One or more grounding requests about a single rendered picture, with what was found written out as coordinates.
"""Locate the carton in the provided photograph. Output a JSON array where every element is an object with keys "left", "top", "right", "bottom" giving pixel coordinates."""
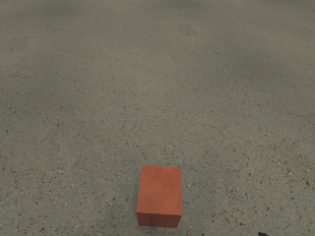
[{"left": 136, "top": 165, "right": 182, "bottom": 228}]

